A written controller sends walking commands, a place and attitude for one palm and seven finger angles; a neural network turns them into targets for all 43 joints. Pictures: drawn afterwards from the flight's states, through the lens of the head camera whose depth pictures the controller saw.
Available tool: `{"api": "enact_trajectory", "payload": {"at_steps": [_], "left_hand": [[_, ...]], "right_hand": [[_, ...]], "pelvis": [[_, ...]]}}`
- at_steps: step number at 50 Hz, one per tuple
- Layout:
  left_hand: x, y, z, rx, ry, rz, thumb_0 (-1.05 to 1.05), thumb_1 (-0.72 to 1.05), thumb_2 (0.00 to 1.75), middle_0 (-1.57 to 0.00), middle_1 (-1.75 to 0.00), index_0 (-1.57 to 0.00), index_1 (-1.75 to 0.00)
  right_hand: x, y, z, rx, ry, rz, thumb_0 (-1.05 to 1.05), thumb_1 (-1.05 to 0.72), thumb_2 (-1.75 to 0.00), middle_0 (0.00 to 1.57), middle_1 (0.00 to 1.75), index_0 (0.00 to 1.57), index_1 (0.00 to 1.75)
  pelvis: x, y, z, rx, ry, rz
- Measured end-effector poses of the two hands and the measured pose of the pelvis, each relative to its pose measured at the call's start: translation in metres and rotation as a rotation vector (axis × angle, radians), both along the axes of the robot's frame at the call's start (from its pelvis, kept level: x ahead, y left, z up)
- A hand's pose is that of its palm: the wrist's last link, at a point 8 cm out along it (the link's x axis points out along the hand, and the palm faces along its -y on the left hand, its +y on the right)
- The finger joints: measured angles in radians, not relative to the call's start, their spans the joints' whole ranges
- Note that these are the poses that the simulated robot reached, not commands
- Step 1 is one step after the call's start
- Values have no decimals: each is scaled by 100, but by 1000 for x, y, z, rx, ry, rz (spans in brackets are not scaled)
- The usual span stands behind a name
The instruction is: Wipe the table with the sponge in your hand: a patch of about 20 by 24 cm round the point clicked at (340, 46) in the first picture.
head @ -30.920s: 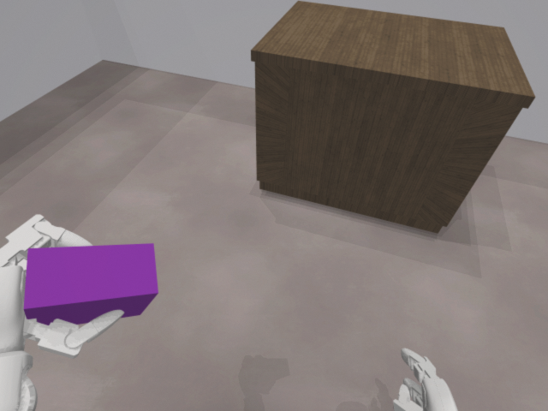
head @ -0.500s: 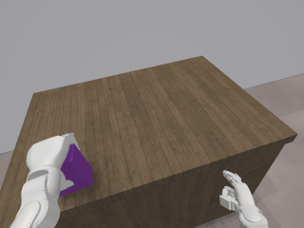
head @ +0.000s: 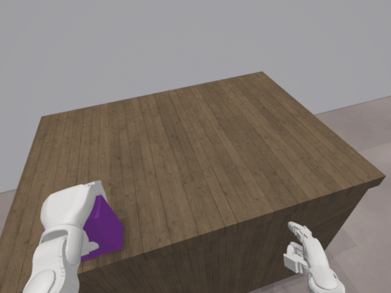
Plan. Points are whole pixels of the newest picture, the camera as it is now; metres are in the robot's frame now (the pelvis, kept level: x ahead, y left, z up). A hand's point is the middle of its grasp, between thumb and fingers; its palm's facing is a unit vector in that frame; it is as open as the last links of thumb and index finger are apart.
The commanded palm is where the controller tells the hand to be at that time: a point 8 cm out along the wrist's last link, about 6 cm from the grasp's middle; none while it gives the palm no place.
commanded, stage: lower the sponge onto the table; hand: left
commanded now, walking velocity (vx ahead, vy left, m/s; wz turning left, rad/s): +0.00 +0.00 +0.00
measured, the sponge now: (91, 234) +0.20 +0.27 +0.02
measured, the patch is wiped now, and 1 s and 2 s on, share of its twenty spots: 0.00 0.05 0.35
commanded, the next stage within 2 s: wipe forward along the first lane in 0.28 s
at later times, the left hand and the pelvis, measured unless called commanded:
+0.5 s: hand (81, 216) +0.22 +0.29 +0.06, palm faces -0.01 -0.11 -0.99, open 10.0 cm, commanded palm +0.20 +0.28 +0.12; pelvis +0.00 +0.00 +0.00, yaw +0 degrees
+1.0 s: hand (85, 198) +0.26 +0.30 +0.06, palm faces -0.05 -0.05 -1.00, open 10.0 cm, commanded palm +0.25 +0.30 +0.10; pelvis +0.00 -0.01 +0.00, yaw +1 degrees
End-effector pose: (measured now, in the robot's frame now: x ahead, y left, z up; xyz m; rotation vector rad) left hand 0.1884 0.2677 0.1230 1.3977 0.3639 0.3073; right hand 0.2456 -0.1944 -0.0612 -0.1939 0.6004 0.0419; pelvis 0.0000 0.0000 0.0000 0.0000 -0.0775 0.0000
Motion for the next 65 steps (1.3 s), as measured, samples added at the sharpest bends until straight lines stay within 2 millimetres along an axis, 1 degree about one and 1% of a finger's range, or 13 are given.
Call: {"api": "enact_trajectory", "payload": {"at_steps": [4, 12, 17, 25, 32, 38, 44, 51, 59, 65], "left_hand": [[0, 0, -1, 21, -16, -11, -1, -49, 104, -74, -134, -75, -133], [6, 13, -2, 31, -16, 56, -1, -49, 104, -73, -134, -75, -134], [10, 13, -4, 38, 5, 52, -1, -49, 104, -73, -134, -75, -134], [10, 14, -6, 39, 7, 33, -1, -49, 104, -73, -135, -74, -134], [19, 18, -7, 64, 10, 46, -2, -49, 104, -74, -134, -75, -134], [31, 20, -7, 85, 24, 50, -2, -50, 104, -74, -134, -76, -133], [44, 24, -6, 94, 34, 54, -2, -50, 104, -74, -134, -76, -133], [58, 28, -7, 105, 56, 54, -1, -50, 104, -75, -133, -76, -133], [76, 32, -7, 129, 80, 47, -1, -51, 104, -75, -133, -77, -132], [84, 34, -9, 134, 87, 40, 0, -51, 105, -75, -133, -77, -132]], "right_hand": [[-1, 3, 0, -2, 5, 6, 1, -90, -90, 20, 30, 20, 30], [-2, 4, -2, 5, 12, 3, 1, -90, -90, 20, 30, 20, 31], [-2, 1, -3, 5, 14, -6, 1, -90, -90, 20, 30, 20, 31], [-4, -6, -6, -11, 29, -22, 1, -90, -90, 20, 30, 20, 30], [-8, -10, -12, -17, 48, -36, 1, -90, -90, 20, 30, 20, 30], [-13, -11, -18, -12, 63, -46, 1, -90, -90, 20, 30, 20, 30], [-21, -16, -24, -11, 86, -60, 1, -90, -90, 20, 30, 20, 30], [-32, -30, -31, -29, 123, -87, 1, -90, -90, 20, 30, 20, 30], [-49, -47, -41, -44, 171, -128, 1, -90, -90, 20, 30, 20, 30], [-64, -55, -48, -47, 207, -157, 1, -90, -90, 20, 30, 20, 30]], "pelvis": [[0, 0, 0, -1, -1, 1], [-1, -2, 0, -1, 4, 3], [0, -1, 0, -2, 12, 4], [2, 0, -1, -2, 22, 4], [1, -2, -1, -2, 32, 12], [-1, -4, -2, -1, 45, 20], [-1, -7, -3, 0, 59, 21], [-2, -10, -4, -1, 74, 24], [-4, -13, -6, -1, 99, 25], [-5, -14, -7, 0, 113, 21]]}}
